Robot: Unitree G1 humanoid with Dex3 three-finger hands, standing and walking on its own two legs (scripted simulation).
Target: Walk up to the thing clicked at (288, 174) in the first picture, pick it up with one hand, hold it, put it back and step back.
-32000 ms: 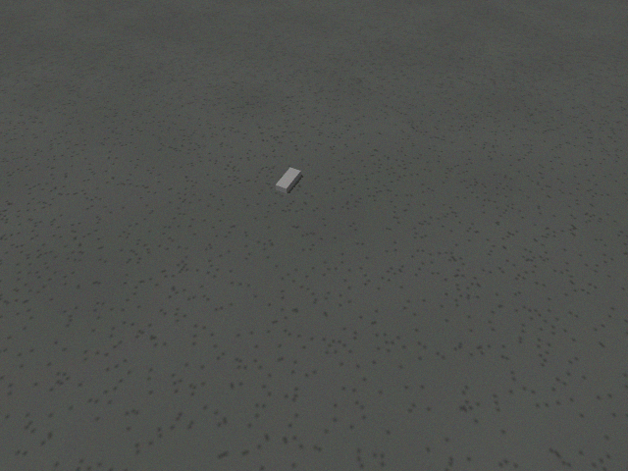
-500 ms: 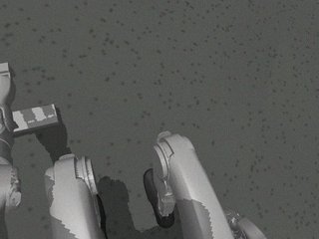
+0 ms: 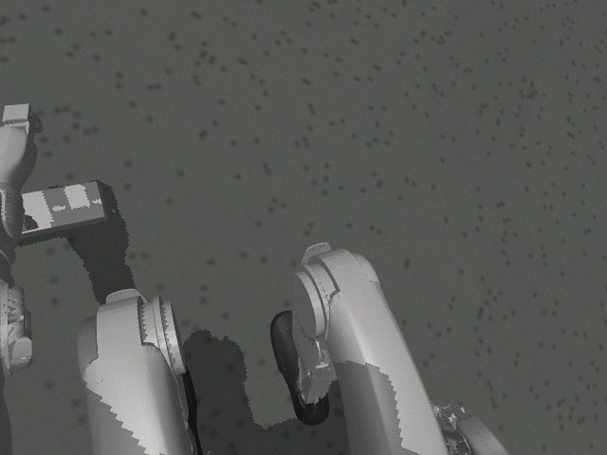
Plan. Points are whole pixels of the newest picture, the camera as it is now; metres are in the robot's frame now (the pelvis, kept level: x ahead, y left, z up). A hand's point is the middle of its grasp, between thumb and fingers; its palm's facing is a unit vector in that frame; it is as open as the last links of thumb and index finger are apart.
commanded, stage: home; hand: left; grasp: from above
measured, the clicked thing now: (51, 210) +0.48 +0.27 -0.31
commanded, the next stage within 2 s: none
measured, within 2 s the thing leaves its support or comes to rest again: neither
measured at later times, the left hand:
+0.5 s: hand out of the picture +0.38 +0.26 -0.02, palm faces -0.33 -0.50 -0.80, open 8.8 cm
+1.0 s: hand out of the picture +0.26 +0.22 +0.20, palm faces +0.06 -0.94 -0.33, open 7.4 cm
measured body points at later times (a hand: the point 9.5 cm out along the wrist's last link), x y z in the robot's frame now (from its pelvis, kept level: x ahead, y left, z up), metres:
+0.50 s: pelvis +0.01 +0.00 +0.12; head +0.20 +0.04 +0.52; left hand +0.39 +0.28 +0.03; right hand +0.14 -0.26 -0.01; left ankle +0.07 +0.12 -0.30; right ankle +0.11 -0.11 -0.30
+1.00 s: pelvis +0.04 +0.00 +0.29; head +0.13 +0.04 +0.73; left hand +0.25 +0.27 +0.22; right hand +0.25 -0.21 +0.21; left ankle +0.07 +0.12 -0.30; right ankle +0.11 -0.11 -0.30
